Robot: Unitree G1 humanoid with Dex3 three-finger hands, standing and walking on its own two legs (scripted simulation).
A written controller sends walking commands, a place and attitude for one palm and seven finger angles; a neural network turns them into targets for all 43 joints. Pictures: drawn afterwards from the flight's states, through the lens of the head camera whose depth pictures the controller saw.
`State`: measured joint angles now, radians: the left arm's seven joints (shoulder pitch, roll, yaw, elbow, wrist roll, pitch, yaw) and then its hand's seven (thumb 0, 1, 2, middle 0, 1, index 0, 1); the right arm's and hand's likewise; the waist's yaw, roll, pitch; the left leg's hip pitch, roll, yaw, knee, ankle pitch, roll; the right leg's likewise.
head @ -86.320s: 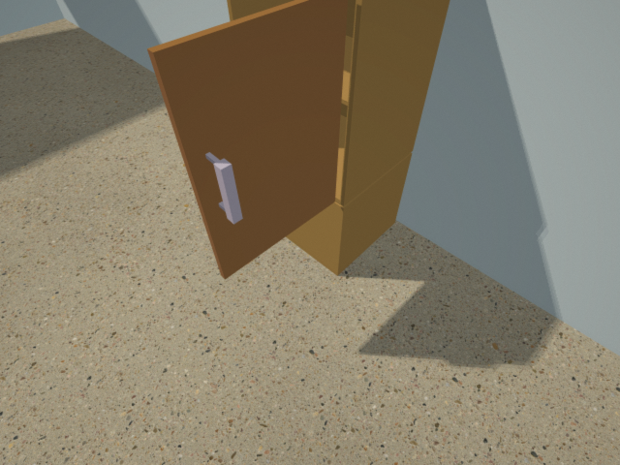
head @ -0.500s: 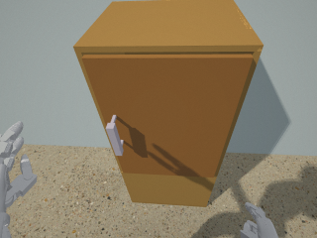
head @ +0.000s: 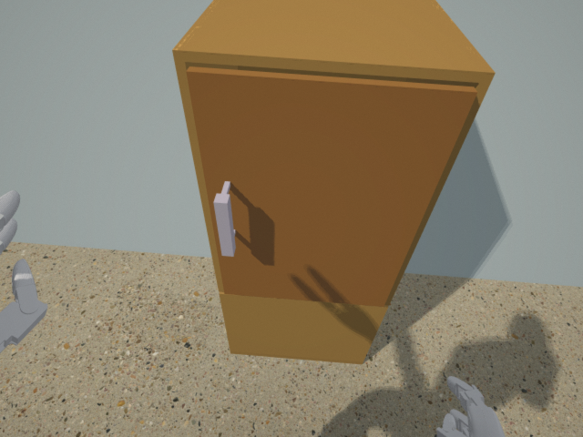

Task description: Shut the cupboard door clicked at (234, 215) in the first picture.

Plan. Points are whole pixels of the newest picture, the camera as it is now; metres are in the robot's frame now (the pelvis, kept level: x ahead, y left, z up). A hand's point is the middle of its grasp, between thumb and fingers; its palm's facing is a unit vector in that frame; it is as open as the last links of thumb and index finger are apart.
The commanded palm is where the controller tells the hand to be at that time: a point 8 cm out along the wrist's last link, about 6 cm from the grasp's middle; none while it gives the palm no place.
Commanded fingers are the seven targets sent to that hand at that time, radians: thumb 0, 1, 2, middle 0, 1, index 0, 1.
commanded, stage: step back with the hand held close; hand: left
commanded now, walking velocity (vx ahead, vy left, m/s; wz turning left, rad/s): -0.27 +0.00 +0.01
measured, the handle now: (227, 219) +0.51 +0.15 -0.02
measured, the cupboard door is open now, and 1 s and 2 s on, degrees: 0 0 0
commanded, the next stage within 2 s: stop stepping back and stand still in 0.70 s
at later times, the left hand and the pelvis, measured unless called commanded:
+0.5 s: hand out of the picture +0.12 +0.26 +0.18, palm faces +0.46 -0.77 -0.44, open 7.4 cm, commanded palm +0.05 +0.30 +0.19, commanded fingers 0.00 0.90 0.90 -0.20 -0.30 -0.20 -0.30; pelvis -0.08 -0.01 -0.01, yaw +2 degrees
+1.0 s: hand out of the picture -0.02 +0.30 +0.18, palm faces +0.49 -0.81 -0.33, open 7.4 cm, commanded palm -0.05 +0.33 +0.19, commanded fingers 0.00 0.90 0.90 -0.20 -0.30 -0.20 -0.30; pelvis -0.20 +0.03 -0.01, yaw -2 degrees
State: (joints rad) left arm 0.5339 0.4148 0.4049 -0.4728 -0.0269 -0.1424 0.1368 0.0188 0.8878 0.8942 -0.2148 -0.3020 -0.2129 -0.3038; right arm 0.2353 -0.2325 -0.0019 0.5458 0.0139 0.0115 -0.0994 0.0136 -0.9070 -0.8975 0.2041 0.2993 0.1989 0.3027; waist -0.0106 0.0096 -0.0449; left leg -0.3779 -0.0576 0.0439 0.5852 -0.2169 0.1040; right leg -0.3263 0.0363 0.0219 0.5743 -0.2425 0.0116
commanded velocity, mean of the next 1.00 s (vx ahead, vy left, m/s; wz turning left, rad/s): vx -0.24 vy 0.01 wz -0.05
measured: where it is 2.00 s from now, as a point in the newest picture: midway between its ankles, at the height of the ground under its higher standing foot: outside the picture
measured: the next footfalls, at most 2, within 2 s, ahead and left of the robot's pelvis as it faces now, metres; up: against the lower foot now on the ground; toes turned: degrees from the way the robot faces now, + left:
right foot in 0.90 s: -0.29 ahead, -0.13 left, +0.00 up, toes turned +1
left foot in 1.02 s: -0.11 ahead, +0.12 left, +0.00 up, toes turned +1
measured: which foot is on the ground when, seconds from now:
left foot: down 0.00-0.88, up 0.90-1.00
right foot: down 0.00-0.58, up 0.60-0.88, down 0.90-1.00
